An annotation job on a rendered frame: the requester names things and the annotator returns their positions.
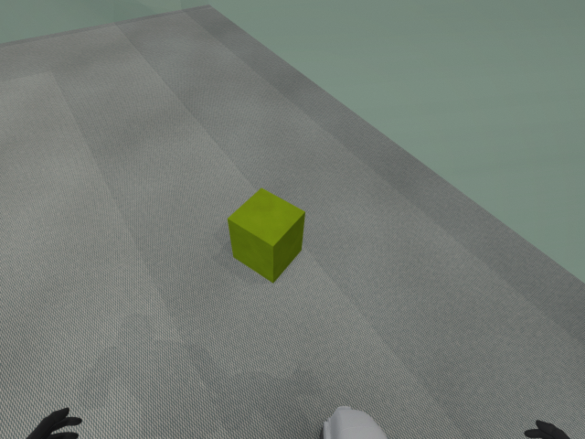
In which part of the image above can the robot left hand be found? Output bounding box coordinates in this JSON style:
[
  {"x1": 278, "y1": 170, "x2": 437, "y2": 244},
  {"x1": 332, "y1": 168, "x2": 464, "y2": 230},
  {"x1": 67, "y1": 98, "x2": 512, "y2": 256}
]
[{"x1": 27, "y1": 408, "x2": 82, "y2": 439}]

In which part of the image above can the right robot shin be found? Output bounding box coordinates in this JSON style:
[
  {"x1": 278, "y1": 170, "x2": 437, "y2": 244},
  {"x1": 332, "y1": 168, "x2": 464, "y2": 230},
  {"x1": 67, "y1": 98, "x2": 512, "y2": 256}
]
[{"x1": 333, "y1": 406, "x2": 352, "y2": 415}]

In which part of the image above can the carton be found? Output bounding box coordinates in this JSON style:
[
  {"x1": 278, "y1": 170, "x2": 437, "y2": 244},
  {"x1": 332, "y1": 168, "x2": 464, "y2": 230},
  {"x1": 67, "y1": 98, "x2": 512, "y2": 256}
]
[{"x1": 228, "y1": 188, "x2": 305, "y2": 283}]

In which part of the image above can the robot right hand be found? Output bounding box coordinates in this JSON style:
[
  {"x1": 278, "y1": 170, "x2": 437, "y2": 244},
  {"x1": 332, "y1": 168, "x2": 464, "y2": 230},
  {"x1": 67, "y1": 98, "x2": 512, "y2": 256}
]
[{"x1": 524, "y1": 420, "x2": 569, "y2": 439}]

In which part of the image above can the robot right thigh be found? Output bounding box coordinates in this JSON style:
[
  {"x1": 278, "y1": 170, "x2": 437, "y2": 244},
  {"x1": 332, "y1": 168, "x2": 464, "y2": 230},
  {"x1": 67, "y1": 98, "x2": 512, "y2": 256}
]
[{"x1": 324, "y1": 410, "x2": 388, "y2": 439}]

